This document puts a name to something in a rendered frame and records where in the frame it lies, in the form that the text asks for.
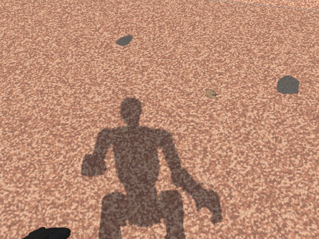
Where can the robot left hand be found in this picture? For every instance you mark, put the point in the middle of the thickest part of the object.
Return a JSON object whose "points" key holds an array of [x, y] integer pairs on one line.
{"points": [[49, 233]]}

